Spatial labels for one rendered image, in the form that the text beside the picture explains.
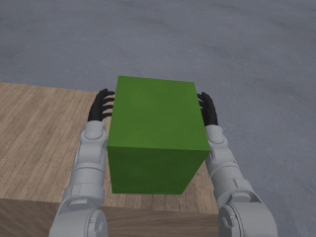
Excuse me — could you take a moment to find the right robot hand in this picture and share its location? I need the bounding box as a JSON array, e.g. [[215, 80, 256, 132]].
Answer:
[[197, 92, 218, 126]]

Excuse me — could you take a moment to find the pedestal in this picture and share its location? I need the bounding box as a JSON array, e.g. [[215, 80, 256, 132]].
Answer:
[[0, 82, 220, 237]]

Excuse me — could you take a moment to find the left robot upper arm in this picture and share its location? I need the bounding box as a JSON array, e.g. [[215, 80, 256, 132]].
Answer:
[[49, 208, 109, 237]]

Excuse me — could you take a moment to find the left robot hand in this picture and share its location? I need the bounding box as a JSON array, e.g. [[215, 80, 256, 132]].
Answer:
[[87, 88, 115, 121]]

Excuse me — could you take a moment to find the right robot upper arm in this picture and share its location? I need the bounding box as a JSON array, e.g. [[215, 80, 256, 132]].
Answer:
[[218, 201, 277, 237]]

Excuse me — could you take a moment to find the right robot forearm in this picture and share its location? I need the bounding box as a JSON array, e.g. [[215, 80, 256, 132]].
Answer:
[[204, 124, 278, 237]]

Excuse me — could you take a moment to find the carton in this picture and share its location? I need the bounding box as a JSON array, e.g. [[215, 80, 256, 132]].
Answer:
[[107, 75, 210, 195]]

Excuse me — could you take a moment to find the left robot forearm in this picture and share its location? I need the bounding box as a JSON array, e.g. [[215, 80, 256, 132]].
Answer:
[[48, 120, 108, 237]]

